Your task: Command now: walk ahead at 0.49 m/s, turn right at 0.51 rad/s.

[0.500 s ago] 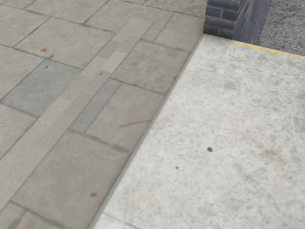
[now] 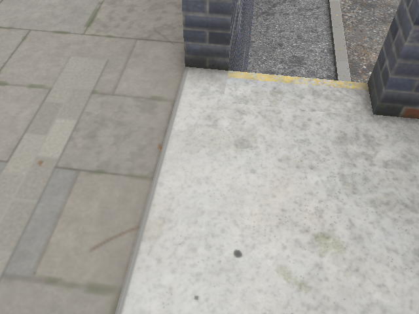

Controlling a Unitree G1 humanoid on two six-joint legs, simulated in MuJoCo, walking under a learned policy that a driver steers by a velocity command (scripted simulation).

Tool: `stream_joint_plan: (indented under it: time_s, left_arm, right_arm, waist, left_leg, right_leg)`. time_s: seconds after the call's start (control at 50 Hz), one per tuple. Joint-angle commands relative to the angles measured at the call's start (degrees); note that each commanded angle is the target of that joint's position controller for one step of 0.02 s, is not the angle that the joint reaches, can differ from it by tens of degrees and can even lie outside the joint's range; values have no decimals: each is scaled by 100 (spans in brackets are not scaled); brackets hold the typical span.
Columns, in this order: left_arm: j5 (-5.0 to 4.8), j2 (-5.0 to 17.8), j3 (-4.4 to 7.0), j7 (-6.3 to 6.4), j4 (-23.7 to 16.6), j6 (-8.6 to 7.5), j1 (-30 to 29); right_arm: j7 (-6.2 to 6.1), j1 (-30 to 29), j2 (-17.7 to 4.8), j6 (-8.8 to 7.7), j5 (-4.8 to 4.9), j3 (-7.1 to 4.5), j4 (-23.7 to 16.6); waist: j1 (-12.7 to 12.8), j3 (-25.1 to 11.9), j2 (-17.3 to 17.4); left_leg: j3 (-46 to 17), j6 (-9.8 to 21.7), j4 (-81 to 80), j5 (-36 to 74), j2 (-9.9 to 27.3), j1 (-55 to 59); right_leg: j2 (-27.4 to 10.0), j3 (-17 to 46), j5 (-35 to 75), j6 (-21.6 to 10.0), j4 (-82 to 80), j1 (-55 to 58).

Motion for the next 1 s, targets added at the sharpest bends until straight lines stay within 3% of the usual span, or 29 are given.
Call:
stream_joint_plan:
  time_s: [0.02, 0.08, 0.12, 0.16, 0.18, 0.2, 0.22, 0.24, 0.26, 0.28, 0.3, 0.32, 0.36, 0.42, 0.48, 0.58, 0.64, 0.68, 0.7, 0.72, 0.74, 0.76, 0.78, 0.8, 0.82, 0.84, 0.88, 0.94, 1.0]
  left_arm:
    - [-17, -78, -111, -81, -473, -41, -602]
    - [9, 29, -99, -90, -628, -45, -909]
    - [27, 140, -47, -62, -596, -39, -699]
    - [45, 329, 54, -22, -388, -43, 70]
    - [69, 484, 145, 8, -190, -78, 713]
    - [140, 868, 309, 80, 11, -101, 1496]
    - [150, 1489, 449, 151, -87, -86, 1424]
    - [1, 1531, 457, 155, -117, -2, 1708]
    - [-49, 1368, 403, 206, -76, 14, 1336]
    - [-91, 1086, 344, 220, -108, -15, 1047]
    - [-97, 911, 298, 230, -162, -70, 768]
    - [-138, 765, 242, 250, -187, -129, 660]
    - [-191, 765, 204, 248, -161, -266, 789]
    - [-190, 985, 238, 237, -101, -317, 1173]
    - [-172, 976, 222, 222, -67, -288, 1628]
    - [-125, 1034, 209, 266, -65, -264, 2137]
    - [-69, 1133, 225, 319, -106, -251, 2234]
    - [-59, 1254, 255, 363, -203, -258, 1973]
    - [-58, 1340, 274, 353, -277, -273, 1731]
    - [-70, 1406, 290, 303, -315, -302, 1601]
    - [-121, 1309, 271, 239, -385, -352, 1513]
    - [-252, 705, 125, 219, -584, -381, 1831]
    - [-275, 755, 125, 228, -662, -353, 2357]
    - [-94, 993, 142, 267, -442, -260, 2243]
    - [-23, 938, 123, 209, -445, -235, 1826]
    - [-10, 801, 96, 167, -498, -219, 1619]
    - [83, 682, 61, 83, -545, -125, 1534]
    - [90, 642, 31, 25, -654, -65, 1289]
    - [86, 518, -68, 9, -847, -77, 684]
  right_arm:
    - [-59, 147, -604, -89, 10, -48, -230]
    - [-116, 424, -729, -21, 1, -67, -115]
    - [-161, 420, -857, 40, -11, -100, -96]
    - [-174, 331, -1046, 134, -34, -163, -138]
    - [-142, 275, -1124, 179, -18, -191, -200]
    - [-95, 154, -1140, 189, -6, -203, -351]
    - [42, 314, -410, 164, 49, -77, -753]
    - [87, -451, -854, 83, 69, -165, -1050]
    - [113, -980, -900, -14, 98, -163, -1253]
    - [101, -934, -898, -76, 103, -152, -1231]
    - [76, -845, -858, -35, 37, -162, -1151]
    - [79, -688, -789, 85, -79, -153, -1139]
    - [126, -667, -696, 295, -181, -153, -1188]
    - [170, -1298, -682, 417, -174, -140, -1472]
    - [185, -2101, -765, 448, -141, -130, -1784]
    - [241, -3039, -795, 415, -104, -47, -2178]
    - [260, -3387, -864, 338, -51, -8, -2414]
    - [242, -3021, -995, 278, -22, -31, -2394]
    - [200, -2508, -1112, 244, -6, -77, -2259]
    - [135, -1717, -1279, 191, 3, -153, -2018]
    - [47, -835, -1503, 114, -69, -232, -1850]
    - [-45, -103, -1990, 115, -240, -329, -1864]
    - [5, -407, -2097, 197, -204, -382, -1839]
    - [54, -927, -1523, 241, -131, -288, -1949]
    - [88, -1232, -1079, 233, -77, -184, -1965]
    - [109, -1327, -898, 214, -98, -124, -1894]
    - [123, -1140, -909, 123, -71, -102, -1667]
    - [193, -793, -1004, -41, 18, -124, -1435]
    - [199, -678, -995, -50, 21, -93, -1293]
  waist:
    - [34, 452, 466]
    - [-15, 454, 474]
    - [135, 247, 631]
    - [462, -192, 793]
    - [723, -549, 736]
    - [1125, -978, 364]
    - [664, -1402, -986]
    - [937, -1606, -349]
    - [753, -707, -54]
    - [488, -345, 280]
    - [223, -163, 537]
    - [40, -186, 516]
    - [-84, -251, 394]
    - [42, -95, 135]
    - [336, 7, -75]
    - [666, 35, -225]
    - [726, 83, -317]
    - [460, 34, -389]
    - [201, -139, -402]
    - [-137, -545, -243]
    - [-546, -1118, 19]
    - [-593, -2061, 941]
    - [-105, -2379, 2136]
    - [69, -1397, 1049]
    - [50, -715, 376]
    - [123, -387, 260]
    - [232, -216, 633]
    - [275, -257, 674]
    - [277, -81, 593]
  left_leg:
    - [-423, 289, -679, 2728, 1575, -408]
    - [-176, 264, -350, 3642, 1718, 281]
    - [29, 226, 296, 5239, 1771, 623]
    - [129, 265, 1613, 6187, 1816, 720]
    - [146, 232, 2690, 5744, 1813, 400]
    - [147, 73, 4297, 4273, 1689, -668]
    - [-42, -254, 6442, -1266, 643, -3303]
    - [-1316, -302, 7110, -1447, 143, -4194]
    - [-1585, -227, 6712, -703, 578, -4646]
    - [-1570, -216, 6142, -258, 758, -4297]
    - [-1603, -260, 5729, -145, 891, -3893]
    - [-1628, -353, 5471, -152, 944, -3518]
    - [-1583, -505, 5093, -188, 948, -3250]
    - [-1439, -662, 4427, 393, 927, -3561]
    - [-1413, -699, 3673, 1029, 838, -3989]
    - [-1445, -615, 2701, 1446, 565, -4206]
    - [-1468, -490, 2127, 1325, 394, -3973]
    - [-1527, -349, 1655, 1117, 281, -3132]
    - [-1485, -245, 1474, 877, 125, -2283]
    - [-1400, -135, 1247, 882, -2, -1250]
    - [-1809, 43, 1126, 786, 497, 126]
    - [-3593, 367, 1019, -180, 2107, 1536]
    - [-6021, 952, 159, -328, 2804, 1791]
    - [-5534, 929, 52, -1062, 2588, 910]
    - [-4598, 851, -54, -942, 2266, 97]
    - [-3907, 708, -215, -388, 1968, -434]
    - [-3097, 623, -365, 649, 1632, -903]
    - [-2595, 743, -499, 1649, 1601, -823]
    - [-1898, 746, -442, 3541, 1490, -838]
  right_leg:
    - [118, -397, 355, -20, -974, 253]
    - [288, -648, -12, -193, -1497, 406]
    - [591, -845, -538, -403, -1616, 862]
    - [972, -939, -1137, -667, -1772, 1717]
    - [1122, -848, -1153, -820, -2147, 2578]
    - [655, 4, -1520, -1079, -2570, 3868]
    - [-1202, 2925, -1536, -1908, -2756, 5683]
    - [-1501, 4497, -1849, -2169, -3697, 5738]
    - [-1376, 3550, -1541, -1885, -3913, 5116]
    - [-1173, 3005, -768, -1626, -4011, 4376]
    - [-865, 2493, -27, -1403, -4038, 3827]
    - [-637, 2136, 476, -1316, -4064, 3479]
    - [-379, 1804, 1122, -1261, -4063, 3204]
    - [-147, 1632, 1210, -1106, -4145, 3026]
    - [-77, 1759, 1211, -891, -4128, 3316]
    - [-107, 1999, 1530, -805, -3844, 4014]
    - [-230, 2223, 1852, -779, -3590, 4284]
    - [-260, 2298, 2140, -592, -3357, 4103]
    - [-171, 2229, 2735, -445, -2985, 3841]
    - [54, 2105, 3157, -319, -2154, 3669]
    - [415, 1900, 2393, -204, -913, 2993]
    - [928, 1299, -259, -61, 854, 1898]
    - [1385, 978, -2906, 0, 1866, 767]
    - [885, 1051, -2424, -20, 2227, 401]
    - [703, 955, -1953, 16, 2030, 472]
    - [557, 916, -1754, 40, 1699, 605]
    - [440, 865, -1684, 108, 1345, 861]
    - [445, 813, -1460, 161, 1025, 638]
    - [353, 481, -1012, 330, 107, 521]
Keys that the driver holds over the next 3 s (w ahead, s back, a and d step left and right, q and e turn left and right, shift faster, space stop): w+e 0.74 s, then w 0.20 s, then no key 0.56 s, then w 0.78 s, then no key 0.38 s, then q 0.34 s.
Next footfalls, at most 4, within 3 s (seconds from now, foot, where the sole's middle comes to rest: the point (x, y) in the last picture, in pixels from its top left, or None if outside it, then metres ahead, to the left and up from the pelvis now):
0.20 right None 0.26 -0.09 -0.78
0.74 left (224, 268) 0.63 -0.04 -0.78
1.20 right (302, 250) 0.69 -0.31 -0.78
1.54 left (241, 238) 0.74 -0.10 -0.78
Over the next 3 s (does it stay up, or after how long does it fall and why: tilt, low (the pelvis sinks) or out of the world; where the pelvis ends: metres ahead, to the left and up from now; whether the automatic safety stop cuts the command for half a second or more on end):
stays up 0.99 -0.36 -0.01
